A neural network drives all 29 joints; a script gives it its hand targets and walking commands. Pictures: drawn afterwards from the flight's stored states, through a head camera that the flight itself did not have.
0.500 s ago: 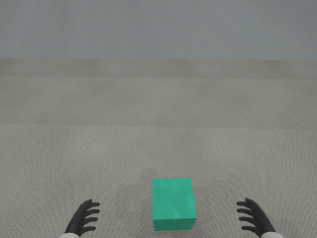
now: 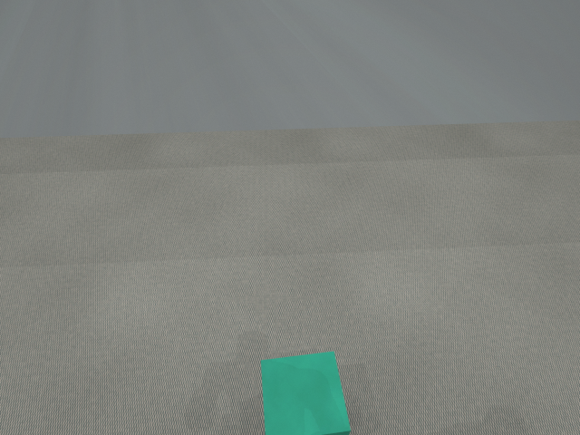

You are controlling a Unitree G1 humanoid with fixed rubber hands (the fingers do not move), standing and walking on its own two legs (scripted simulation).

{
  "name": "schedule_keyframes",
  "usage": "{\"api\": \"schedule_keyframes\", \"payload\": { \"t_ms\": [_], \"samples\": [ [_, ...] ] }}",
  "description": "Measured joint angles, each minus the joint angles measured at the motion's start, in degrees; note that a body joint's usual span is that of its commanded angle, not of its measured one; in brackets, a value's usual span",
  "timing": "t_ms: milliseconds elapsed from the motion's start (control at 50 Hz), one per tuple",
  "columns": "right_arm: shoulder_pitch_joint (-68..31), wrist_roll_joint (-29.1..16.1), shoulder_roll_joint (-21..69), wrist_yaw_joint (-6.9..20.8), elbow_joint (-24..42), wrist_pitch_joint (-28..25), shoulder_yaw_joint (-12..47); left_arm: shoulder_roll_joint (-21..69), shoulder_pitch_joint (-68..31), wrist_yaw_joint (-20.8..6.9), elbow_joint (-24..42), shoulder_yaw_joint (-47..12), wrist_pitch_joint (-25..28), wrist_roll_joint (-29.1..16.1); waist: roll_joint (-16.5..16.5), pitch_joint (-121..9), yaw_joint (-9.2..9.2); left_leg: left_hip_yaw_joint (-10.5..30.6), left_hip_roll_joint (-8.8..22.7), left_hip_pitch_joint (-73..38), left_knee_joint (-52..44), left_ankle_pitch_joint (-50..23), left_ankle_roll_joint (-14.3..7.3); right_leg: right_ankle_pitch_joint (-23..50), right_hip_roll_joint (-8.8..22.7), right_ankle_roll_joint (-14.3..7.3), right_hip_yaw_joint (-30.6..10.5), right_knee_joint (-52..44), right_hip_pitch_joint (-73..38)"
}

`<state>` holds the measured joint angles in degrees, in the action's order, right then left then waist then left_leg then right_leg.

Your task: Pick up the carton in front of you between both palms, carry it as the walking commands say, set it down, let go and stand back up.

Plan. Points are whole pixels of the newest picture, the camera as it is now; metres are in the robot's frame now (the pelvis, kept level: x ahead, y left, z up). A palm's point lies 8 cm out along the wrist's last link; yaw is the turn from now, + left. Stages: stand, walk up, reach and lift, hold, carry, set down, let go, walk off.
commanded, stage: stand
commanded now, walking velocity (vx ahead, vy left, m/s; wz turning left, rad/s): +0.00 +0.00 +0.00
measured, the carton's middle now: (301, 407) +0.35 -0.01 -0.63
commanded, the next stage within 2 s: none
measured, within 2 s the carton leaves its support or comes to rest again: neither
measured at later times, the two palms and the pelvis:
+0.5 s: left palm out of the picture +0.03 +0.25 -0.13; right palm out of the picture -0.03 -0.25 -0.13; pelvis -0.01 +0.00 +0.00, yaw -2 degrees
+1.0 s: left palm out of the picture -0.03 +0.23 -0.13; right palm out of the picture -0.09 -0.22 -0.13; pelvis -0.03 +0.01 +0.01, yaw -3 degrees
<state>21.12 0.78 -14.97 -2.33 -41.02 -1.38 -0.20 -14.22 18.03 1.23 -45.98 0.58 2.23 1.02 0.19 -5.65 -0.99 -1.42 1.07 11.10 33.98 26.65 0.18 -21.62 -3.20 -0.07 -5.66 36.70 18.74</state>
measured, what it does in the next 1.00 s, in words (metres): stands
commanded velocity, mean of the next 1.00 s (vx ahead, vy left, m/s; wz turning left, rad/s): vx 0.00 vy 0.00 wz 0.00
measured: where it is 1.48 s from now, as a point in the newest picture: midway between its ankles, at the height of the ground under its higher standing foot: outside the picture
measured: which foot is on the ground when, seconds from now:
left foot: down 0.00-1.00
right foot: down 0.00-1.00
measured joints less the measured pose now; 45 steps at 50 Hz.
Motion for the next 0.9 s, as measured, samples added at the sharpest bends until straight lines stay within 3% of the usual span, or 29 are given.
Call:
{"api": "schedule_keyframes", "payload": {
  "t_ms": [900],
  "samples": [
    [2.7, 0.3, 3.5, -0.5, -18.0, 2.1, 2.1, 3.8, 0.3, 1.2, -15.4, -2.4, -3.1, -0.5, 0.3, 5.4, 0.0, -2.8, -0.2, -5.3, -4.7, -3.6, -0.6, 4.0, -0.1, 0.5, -2.8, -3.7, -4.0]
  ]
}}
